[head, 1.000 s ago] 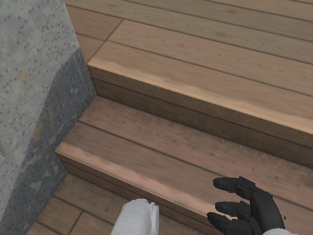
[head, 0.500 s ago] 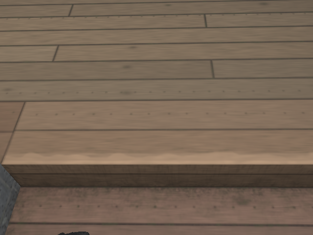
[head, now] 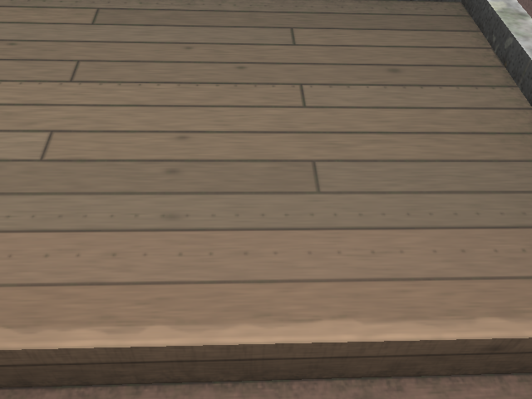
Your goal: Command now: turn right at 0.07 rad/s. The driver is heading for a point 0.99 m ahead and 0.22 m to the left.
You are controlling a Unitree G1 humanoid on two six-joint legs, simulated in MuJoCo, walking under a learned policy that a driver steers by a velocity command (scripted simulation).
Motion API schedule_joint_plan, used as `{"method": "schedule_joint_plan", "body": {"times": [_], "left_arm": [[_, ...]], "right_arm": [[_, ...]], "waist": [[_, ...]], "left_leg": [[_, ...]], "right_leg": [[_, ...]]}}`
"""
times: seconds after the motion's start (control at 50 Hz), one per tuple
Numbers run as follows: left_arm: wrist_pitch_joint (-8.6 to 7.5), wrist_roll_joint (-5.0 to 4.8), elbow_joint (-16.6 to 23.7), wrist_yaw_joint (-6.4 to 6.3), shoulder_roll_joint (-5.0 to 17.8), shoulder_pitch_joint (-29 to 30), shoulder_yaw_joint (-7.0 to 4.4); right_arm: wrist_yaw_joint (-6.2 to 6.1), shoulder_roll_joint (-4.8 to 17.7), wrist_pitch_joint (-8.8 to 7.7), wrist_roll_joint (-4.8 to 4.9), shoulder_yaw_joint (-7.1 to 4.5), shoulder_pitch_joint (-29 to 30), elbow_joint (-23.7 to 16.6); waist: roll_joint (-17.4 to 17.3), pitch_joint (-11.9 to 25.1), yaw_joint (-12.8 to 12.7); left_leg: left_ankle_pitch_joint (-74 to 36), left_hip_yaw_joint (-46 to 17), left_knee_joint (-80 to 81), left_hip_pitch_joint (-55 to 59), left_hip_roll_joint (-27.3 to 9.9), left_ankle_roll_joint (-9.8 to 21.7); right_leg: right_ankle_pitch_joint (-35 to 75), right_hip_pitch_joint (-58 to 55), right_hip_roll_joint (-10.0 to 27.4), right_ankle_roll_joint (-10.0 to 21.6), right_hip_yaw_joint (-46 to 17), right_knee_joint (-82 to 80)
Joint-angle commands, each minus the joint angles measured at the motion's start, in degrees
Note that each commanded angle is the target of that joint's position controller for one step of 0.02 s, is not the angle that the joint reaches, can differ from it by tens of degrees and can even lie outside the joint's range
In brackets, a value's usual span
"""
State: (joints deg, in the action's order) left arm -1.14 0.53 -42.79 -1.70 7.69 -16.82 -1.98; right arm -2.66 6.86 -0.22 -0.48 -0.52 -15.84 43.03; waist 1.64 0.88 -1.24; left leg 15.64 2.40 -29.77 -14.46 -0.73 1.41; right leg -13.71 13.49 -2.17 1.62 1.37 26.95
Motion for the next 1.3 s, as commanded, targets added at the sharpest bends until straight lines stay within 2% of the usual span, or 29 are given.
{"method": "schedule_joint_plan", "body": {"times": [0.02, 0.14, 0.54, 0.62, 0.66, 0.74, 0.78, 0.82, 0.84, 0.86, 0.88, 0.9, 0.92, 0.96, 1.0, 1.04, 1.06, 1.08, 1.1, 1.12, 1.14, 1.16, 1.18, 1.2, 1.22, 1.24, 1.26, 1.28, 1.3], "left_arm": [[-0.98, 0.55, 1.1, 0.58, 4.6, -1.7, -1.56], [-1.09, 0.33, -2.4, -0.13, 3.6, -3.2, -1.59], [-0.48, 0.02, -10.1, -0.96, 4.7, -5.9, -0.40], [-0.07, 0.36, -10.7, -0.89, 6.1, -6.6, -0.83], [-0.28, 0.25, -10.6, -0.53, 6.2, -6.7, -1.01], [-1.80, 1.00, -9.0, 1.39, 3.7, -4.2, -0.48], [-2.16, 0.68, -9.1, 1.68, 3.4, -6.3, -0.43], [-2.51, 0.57, -10.8, 0.89, 3.8, -16.3, -0.70], [-2.75, 0.82, -11.8, 0.13, 9.5, -21.4, -2.29], [-2.36, 0.67, -12.8, -0.26, 13.8, -26.5, -3.95], [-2.54, 0.47, -13.0, -0.50, 12.2, -25.6, -3.52], [-3.29, 0.69, -12.4, -0.56, 12.7, -22.8, -3.60], [-4.04, 1.28, -12.8, -0.25, 12.8, -21.2, -3.58], [-5.12, 2.09, -13.7, 0.53, 7.9, -19.9, -1.88], [-5.85, 2.06, -15.0, 1.22, 6.2, -18.4, -0.88], [-6.05, 1.80, -14.7, 1.69, 7.3, -16.6, -0.64], [-5.74, -0.23, -15.8, 1.71, 5.4, -14.1, 0.35], [-4.88, -1.08, -16.7, 0.73, 4.3, -14.3, 0.97], [-3.95, -2.56, -15.1, -0.38, 4.9, -10.4, 1.39], [-4.30, -3.94, -12.8, -0.63, 6.9, -10.8, 1.57], [-5.23, -3.41, -12.2, -0.31, 14.5, -12.3, -0.24], [-6.17, -3.41, -11.9, -0.13, 19.3, -11.2, -2.06], [-7.05, -3.77, -11.2, 1.52, 20.8, -10.7, -3.50], [-7.77, -2.18, -9.4, 2.68, 17.8, -11.5, -3.43], [-8.79, -2.16, -4.7, 5.69, 10.7, -7.6, -3.21], [-8.93, 0.64, -3.7, 5.64, 7.2, -7.9, -3.30], [-8.09, 2.00, 0.9, 5.18, 2.7, -4.6, -2.19], [-7.88, 3.32, 3.5, 4.51, 0.2, 0.8, -0.98], [-7.10, 3.35, 6.1, 3.54, -2.4, 4.5, 0.09]], "right_arm": [[-0.43, 7.5, -1.83, 0.34, -1.90, -1.4, -2.8], [-0.87, 5.6, -2.16, 0.54, -1.88, -5.5, -1.3], [-1.23, 5.0, -1.67, -0.04, -0.41, -11.5, 5.7], [-0.91, 7.9, -1.04, -0.17, -1.61, -12.6, 6.8], [-0.92, 9.8, -0.14, -0.53, -2.41, -13.3, 6.4], [-0.15, 10.0, 0.08, -0.37, -2.90, -17.1, 7.6], [-0.17, 10.4, -0.30, -0.03, -3.12, -13.7, 7.4], [-0.07, 8.9, -1.19, 0.98, -2.53, -3.4, 4.1], [0.59, 5.5, -2.20, 2.34, -1.36, 2.7, 1.9], [1.28, 6.2, -3.41, 1.57, -1.67, 1.4, 1.2], [1.36, 8.7, -3.98, -0.18, -2.72, 2.7, 1.2], [1.26, 7.2, -4.53, -0.24, -2.65, 5.7, -0.6], [1.11, 5.1, -4.81, 0.21, -2.13, 8.9, -3.5], [0.88, 1.1, -4.22, -0.61, -0.60, 12.5, -8.0], [0.91, -3.4, -3.16, 0.19, 1.56, 16.6, -12.3], [0.72, -3.3, -2.32, 0.05, 2.54, 24.1, -17.6], [0.99, -2.1, -1.87, 0.04, 3.53, 28.1, -22.0], [1.30, -0.8, -1.31, -0.04, 3.56, 30.3, -23.6], [2.42, -2.5, -1.17, 1.02, 5.07, 25.1, -22.9], [2.97, -2.1, -1.62, 2.29, 4.06, 18.4, -18.6], [2.79, 0.7, -1.09, 1.94, 2.43, 8.5, -15.1], [2.12, 3.9, -0.36, 0.94, 0.57, -4.3, -10.5], [2.26, 8.0, -0.28, -1.17, -0.86, -6.7, -9.6], [2.15, 12.6, -0.75, -3.25, -2.98, -9.2, -8.2], [0.45, 20.1, 0.06, -1.89, -5.17, -9.9, -5.5], [0.86, 18.9, -0.52, -0.88, -5.92, -3.8, -5.4], [1.60, 15.6, -1.48, 0.29, -5.68, 2.1, -2.3], [2.56, 10.3, -2.55, 0.55, -4.53, 2.3, 2.6], [2.85, 4.9, -3.81, -0.21, -3.28, 0.8, 6.4]], "waist": [[-6.2, -1.5, 0.1], [-2.5, -1.9, 0.7], [-2.7, -3.8, 0.8], [-4.3, -6.2, 1.0], [-6.6, -9.6, 1.6], [-9.5, -9.8, 3.3], [-7.2, -10.5, 1.1], [-2.2, -11.0, -6.2], [10.4, -9.2, -9.5], [18.6, -5.3, -10.6], [10.0, -6.3, -9.7], [5.6, -7.6, -7.5], [3.6, -7.6, -5.6], [-2.1, -7.1, -1.7], [-2.9, -8.7, 0.3], [-0.7, -11.3, 0.6], [0.7, -14.9, 2.9], [1.3, -15.4, 1.3], [0.2, -12.1, 3.5], [0.6, -2.4, 3.8], [5.2, 7.1, 7.9], [10.2, 16.4, 13.7], [9.2, 21.2, 15.2], [2.6, 23.5, 14.1], [-18.7, 22.9, 12.6], [-13.1, 25.4, 9.3], [-6.4, 15.8, 2.3], [-2.6, 5.5, 1.0], [-0.6, -0.6, -0.1]], "left_leg": [[-8.2, -7.1, 8.8, -0.2, -6.1, 3.3], [-9.8, -7.0, 8.1, 1.9, -6.3, 3.6], [-15.9, -6.7, 10.3, 6.1, -5.5, 3.5], [10.1, -9.1, 12.2, 2.7, -4.5, 6.1], [21.4, -14.5, 13.5, 1.4, -7.0, 8.9], [29.8, -25.5, 18.6, 2.6, -13.2, 14.8], [24.6, -22.2, 18.2, -3.3, -12.2, 14.5], [14.0, -13.1, 7.3, -17.7, -7.7, 11.2], [3.1, -2.9, -11.2, -27.6, -0.1, 7.7], [5.6, 3.6, -30.7, -36.0, 3.5, 5.1], [9.7, 1.1, -52.0, -42.2, 2.5, 3.6], [10.5, -3.8, -70.2, -49.1, 1.2, 3.9], [13.1, -6.4, -85.3, -57.4, 0.7, 5.2], [17.5, -9.4, -100.1, -67.4, 0.9, 8.1], [17.3, -9.1, -106.6, -72.1, 1.8, 9.1], [19.1, -4.6, -101.2, -73.5, 0.5, 8.1], [19.3, 0.9, -82.4, -63.6, -3.8, 7.9], [18.0, 6.0, -72.6, -54.7, -4.3, 7.0], [8.2, 8.7, -52.4, -28.3, -4.7, 7.7], [1.1, 12.0, -50.6, -8.0, 0.0, 8.0], [1.6, 10.6, -48.8, -1.8, 2.6, 8.3], [5.8, 7.8, -45.6, 0.8, 3.7, 8.8], [8.7, 6.3, -32.3, 3.7, 5.9, 9.2], [13.9, -11.1, -24.4, 11.4, -0.9, 11.9], [5.6, -47.9, 3.9, 16.7, -15.8, 19.9], [11.0, -60.8, 13.5, 12.4, -18.5, 17.7], [24.8, -51.0, 12.1, 4.6, -17.5, 13.9], [28.6, -44.0, 9.1, -2.9, -16.1, 13.1], [21.5, -34.1, 5.9, -8.2, -14.4, 12.0]], "right_leg": [[6.3, -1.6, 4.9, 1.8, -4.9, -5.0], [7.5, -1.9, 5.0, 1.6, -4.4, -6.3], [10.7, -4.6, 7.1, 1.8, -4.1, -9.2], [-7.2, -1.2, 4.0, 3.6, -2.2, -5.3], [-12.4, 6.6, 2.7, 4.6, -1.3, -0.1], [-11.0, 13.8, 1.5, 5.0, 1.6, 9.0], [-9.5, 6.4, 1.1, 5.6, 2.4, 5.7], [-7.8, -10.3, 3.1, 7.7, -2.8, -3.7], [-14.8, -19.7, 11.6, 11.0, -20.0, -13.6], [-15.6, -26.6, 21.3, 17.4, -35.6, -20.4], [-14.2, -26.0, 23.8, 20.9, -37.3, -20.4], [-11.9, -24.0, 24.3, 21.8, -34.6, -19.6], [-12.1, -24.3, 23.8, 20.4, -30.6, -19.5], [-8.3, -21.6, 21.0, 13.9, -21.3, -15.1], [-10.3, -13.1, 20.5, 10.4, -16.1, -16.8], [-15.3, -6.5, 18.9, 8.8, -11.4, -22.9], [-14.1, 3.7, 14.7, 7.3, -5.9, -30.3], [-3.5, 9.8, 12.5, 8.9, -3.4, -35.9], [6.8, 21.4, 9.8, 9.8, 1.2, -40.5], [43.9, 21.7, 10.6, 12.3, 1.2, -33.6], [72.9, 9.8, 12.8, 11.3, 2.8, -21.6], [90.5, -3.5, 16.1, 9.8, 1.5, -8.9], [92.5, -10.2, 15.1, 8.4, 1.7, 5.4], [77.2, -1.9, 12.2, 6.1, -2.5, 23.8], [16.3, 18.6, -4.2, 3.0, -3.4, 55.0], [9.2, 24.5, -6.1, 2.3, -16.7, 84.0], [14.3, 31.2, -2.0, 2.8, -15.1, 86.5], [16.0, 37.3, -0.8, 4.8, -11.4, 91.2], [14.5, 42.6, -0.3, 6.6, -11.6, 94.7]]}}
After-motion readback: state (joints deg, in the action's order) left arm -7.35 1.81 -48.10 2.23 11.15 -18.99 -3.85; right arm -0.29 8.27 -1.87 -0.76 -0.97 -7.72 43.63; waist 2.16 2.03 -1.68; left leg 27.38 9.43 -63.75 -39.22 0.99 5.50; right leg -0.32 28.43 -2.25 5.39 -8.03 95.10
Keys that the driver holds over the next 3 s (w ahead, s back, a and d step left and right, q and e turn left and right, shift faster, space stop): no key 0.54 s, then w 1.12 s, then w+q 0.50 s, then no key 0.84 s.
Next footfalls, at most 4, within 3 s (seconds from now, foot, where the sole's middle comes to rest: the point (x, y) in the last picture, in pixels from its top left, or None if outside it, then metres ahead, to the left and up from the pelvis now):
1.18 left None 0.38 0.15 -0.60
1.66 right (280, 280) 0.66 0.00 -0.43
2.18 left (201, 189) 0.92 0.19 -0.43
2.70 right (243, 138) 1.13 0.10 -0.43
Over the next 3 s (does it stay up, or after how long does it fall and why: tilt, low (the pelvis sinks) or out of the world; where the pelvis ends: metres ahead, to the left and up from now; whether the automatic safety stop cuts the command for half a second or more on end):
stays up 1.00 0.15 0.34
